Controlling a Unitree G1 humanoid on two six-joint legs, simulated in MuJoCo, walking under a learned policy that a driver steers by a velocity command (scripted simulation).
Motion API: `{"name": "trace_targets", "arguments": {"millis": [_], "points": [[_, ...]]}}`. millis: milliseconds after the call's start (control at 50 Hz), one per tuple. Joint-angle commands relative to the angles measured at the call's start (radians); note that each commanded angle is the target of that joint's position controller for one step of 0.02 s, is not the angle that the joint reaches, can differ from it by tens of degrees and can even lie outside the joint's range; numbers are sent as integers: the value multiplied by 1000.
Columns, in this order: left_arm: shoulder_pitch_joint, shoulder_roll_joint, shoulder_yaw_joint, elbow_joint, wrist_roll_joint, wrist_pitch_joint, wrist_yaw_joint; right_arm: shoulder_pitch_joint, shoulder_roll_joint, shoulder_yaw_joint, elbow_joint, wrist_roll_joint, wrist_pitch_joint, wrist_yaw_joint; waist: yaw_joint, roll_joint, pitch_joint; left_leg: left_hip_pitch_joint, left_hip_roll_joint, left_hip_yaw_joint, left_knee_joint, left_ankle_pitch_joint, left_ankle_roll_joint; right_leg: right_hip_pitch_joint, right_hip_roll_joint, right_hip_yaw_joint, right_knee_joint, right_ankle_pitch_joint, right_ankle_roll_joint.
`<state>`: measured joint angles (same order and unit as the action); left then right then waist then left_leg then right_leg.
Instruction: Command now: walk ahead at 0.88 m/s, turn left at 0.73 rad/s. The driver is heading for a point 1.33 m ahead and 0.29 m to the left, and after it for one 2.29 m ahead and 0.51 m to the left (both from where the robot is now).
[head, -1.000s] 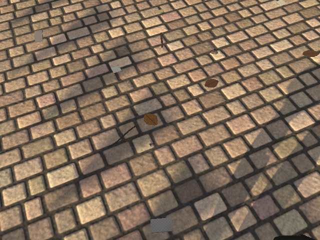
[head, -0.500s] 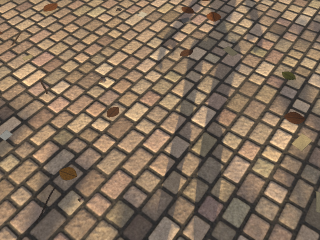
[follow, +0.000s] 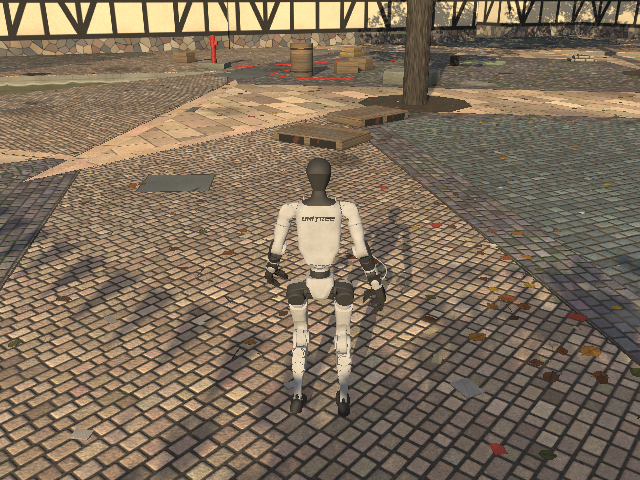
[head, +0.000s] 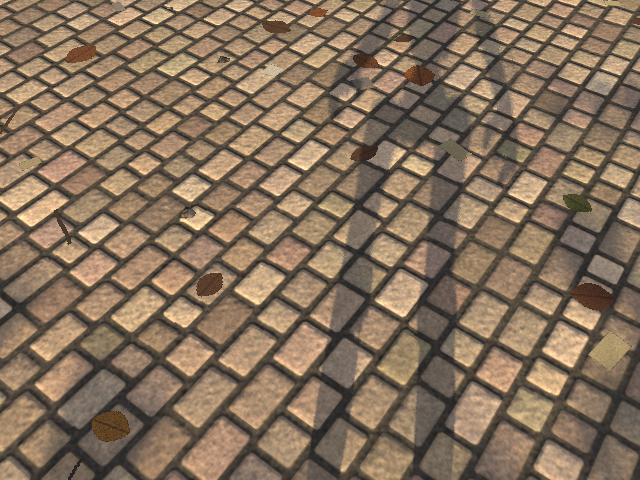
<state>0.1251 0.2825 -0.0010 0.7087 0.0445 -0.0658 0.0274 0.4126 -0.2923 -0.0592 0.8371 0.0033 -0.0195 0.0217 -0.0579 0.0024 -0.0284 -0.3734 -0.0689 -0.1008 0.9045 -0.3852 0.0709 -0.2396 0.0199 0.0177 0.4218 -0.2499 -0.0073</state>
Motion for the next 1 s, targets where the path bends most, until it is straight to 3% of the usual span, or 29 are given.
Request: {"name": "trace_targets", "arguments": {"millis": [20, 80, 160, 220, 260, 300, 320, 340, 360, 380, 400, 420, 440, 480, 520, 560, 620, 660, 700, 740, 800, 820, 840, 860, 880, 900, 920, 960, 1000], "points": [[156, 141, 52, -9, 1, -11, 4, -173, -101, -20, -135, -31, -13, 24, 126, -93, 2, -531, 122, 36, 254, 59, -6, 397, -342, 323, -239, -306, -97], [223, 133, 53, 37, -12, -27, -7, -249, -68, -13, -178, -39, 7, 55, 124, -118, 77, -607, 156, 65, 349, 140, -13, 352, -285, 132, -279, -107, -80], [196, 102, 50, 63, -6, -54, -21, -374, -62, 0, -259, -30, 19, 75, 79, -130, 165, -586, 180, 82, 265, 255, -15, 229, -260, -72, -349, 113, -75], [209, 116, 56, 91, -9, -61, -19, -464, -50, 20, -296, -36, 21, 92, 80, -77, 209, -425, 159, 206, 30, 310, 34, 178, -233, -217, -382, 325, -58], [230, 159, 64, 101, -12, -57, -13, -451, -40, 28, -294, -37, 20, 87, 56, -73, 171, -245, 74, 301, -78, 279, 84, 215, -233, -277, -253, 922, -49], [230, 232, 87, 96, -12, -29, -2, -219, -82, 11, -235, -39, 6, 70, -64, -103, 13, 14, -26, 316, -130, 218, 110, 257, -261, -270, 132, 1319, -43], [208, 246, 92, 81, -17, -22, -2, 7, -127, -14, -167, -42, -3, 55, -158, -97, -114, 292, -57, 259, -199, 286, 137, 172, -273, -244, 415, 1243, -29], [242, 195, 80, 85, -18, -27, -17, 74, -185, -41, -118, -48, -5, 26, -149, 2, -162, 533, -18, 144, -288, 367, 145, -30, -181, -240, 711, 568, 10], [344, 60, 50, 10, -23, -27, -35, -1, -345, -77, -159, -59, 12, 11, -7, 285, -253, 854, 329, -362, -256, 868, 288, -455, -5, -205, 1224, -365, 84], [254, 170, 63, -32, -20, -30, -23, 69, -370, -105, -203, -21, 25, 4, -114, 81, -504, 922, 380, -579, -361, 909, 388, -506, 6, 26, 1336, -275, 66], [156, 148, 50, -69, -30, -33, -19, 15, -350, -101, -188, -13, 27, -11, -78, 39, -372, 798, 353, -519, -436, 848, 353, -545, -43, 63, 1268, -173, 52], [154, 128, 38, -67, -27, -32, -16, -44, -284, -85, -181, -10, 26, -21, -17, -17, -194, 581, 316, -431, -472, 829, 317, -523, -86, 45, 1161, -138, 52], [149, 121, 36, -58, -8, -17, -12, -94, -229, -67, -182, -6, 22, -28, 27, -51, -80, 406, 260, -359, -495, 824, 284, -482, -116, 45, 1084, -151, 57], [207, 130, 39, -45, 17, 35, -10, -147, -169, -43, -194, 0, 16, -30, 96, -73, -7, 167, 207, -261, -543, 934, 258, -360, -140, 42, 955, -174, 78], [227, 105, 32, -35, 9, 55, -6, -157, -164, -39, -179, -10, -6, -18, 120, -95, -33, 85, 187, -173, -549, 1096, 237, -276, -135, 2, 809, -134, 78], [216, 68, 25, -28, -4, 54, -7, -160, -141, -29, -156, -21, -21, -11, 119, -65, -57, 99, 146, -75, -546, 1190, 169, -255, -111, -33, 667, -1, 50], [197, 27, 16, 0, -28, 46, -20, -165, -62, 2, -118, -10, -32, -13, 87, 23, -62, 172, 96, 50, -583, 1090, 40, -211, -91, -69, 439, 263, -2], [144, 18, 14, 6, -42, 45, -29, -138, -48, 12, -95, -14, -35, -22, 48, 38, -30, 243, 128, 93, -604, 1030, 16, -229, -84, -69, 346, 356, -24], [105, 33, 19, -3, -41, 44, -38, -120, -61, 11, -79, -27, -29, -38, 29, 48, 9, 304, 171, 121, -598, 1028, 17, -256, -68, -57, 300, 328, -36], [117, 73, 34, -6, -23, 43, -49, -123, -79, 4, -75, -33, -12, -59, 38, 48, 26, 374, 207, 136, -536, 1118, 22, -269, -39, -74, 279, 202, -53], [282, 97, 54, 33, -15, 44, -50, -175, -109, -10, -97, -26, 11, -83, 97, 62, 5, 383, 230, 158, -298, 1228, 6, -152, 25, -91, 212, 27, -104], [400, 105, 66, 56, -16, 41, -42, -239, -130, -18, -116, -21, 14, -85, 175, 38, -19, 312, 194, 192, -89, 1122, -19, -37, 12, -40, 102, 130, -153], [478, 169, 88, 67, -19, 41, -31, -288, -131, -20, -162, -14, 10, -80, 219, -88, -51, 108, 52, 238, 235, 613, -52, 132, -137, 204, 48, 661, -235], [375, 223, 105, 52, -38, 66, -18, -201, -34, -3, -206, -17, 26, -60, 75, -351, -99, -191, -168, 146, 537, -248, -112, 254, -318, 625, -12, 1043, -425], [302, 224, 113, 4, -57, 69, -22, -110, -20, 24, -180, -57, 29, -54, 46, -183, -167, -187, -65, -32, 547, -210, -92, 205, -353, 669, -82, 810, -434], [230, 164, 105, -22, -46, 78, -19, -164, -66, 14, -169, -51, 33, -51, 45, -36, -70, -194, -27, -36, 522, -140, -89, 96, -307, 587, -104, 505, -404], [183, 117, 90, -28, -38, 94, -21, -213, -86, 6, -178, -47, 32, -51, 25, 51, 21, -207, 8, -10, 414, -88, -89, -8, -243, 508, -148, 296, -341], [176, 120, 96, -31, -40, 96, -24, -250, -70, 13, -193, -52, 50, -51, 36, 9, 24, -162, 26, 23, 274, -11, -104, -42, -136, 413, -160, 206, -260], [202, 148, 110, -23, -38, 95, -29, -243, -44, 22, -192, -43, 65, -49, 48, -24, -16, -138, 20, 29, 177, 16, -118, -20, -94, 389, -134, 231, -217]]}}
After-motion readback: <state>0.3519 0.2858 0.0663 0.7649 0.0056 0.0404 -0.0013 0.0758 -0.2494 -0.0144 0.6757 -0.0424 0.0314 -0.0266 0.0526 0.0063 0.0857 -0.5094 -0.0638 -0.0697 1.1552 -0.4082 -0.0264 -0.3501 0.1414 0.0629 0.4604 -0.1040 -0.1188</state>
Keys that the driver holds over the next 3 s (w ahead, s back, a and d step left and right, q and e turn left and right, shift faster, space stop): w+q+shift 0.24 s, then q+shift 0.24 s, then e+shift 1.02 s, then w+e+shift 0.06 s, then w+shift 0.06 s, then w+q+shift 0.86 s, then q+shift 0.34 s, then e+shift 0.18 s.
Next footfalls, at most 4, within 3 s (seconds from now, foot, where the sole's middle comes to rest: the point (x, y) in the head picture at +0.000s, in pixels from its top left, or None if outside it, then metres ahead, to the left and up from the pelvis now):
0.34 left None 0.41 0.18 -0.78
0.82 right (226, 412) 0.64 0.19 -0.78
1.34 left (142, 423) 0.63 0.37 -0.78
1.90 right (275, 380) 0.71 0.08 -0.78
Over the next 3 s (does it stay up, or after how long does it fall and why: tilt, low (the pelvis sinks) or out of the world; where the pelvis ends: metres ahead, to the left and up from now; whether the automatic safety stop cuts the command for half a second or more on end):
stays up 1.41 0.24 -0.01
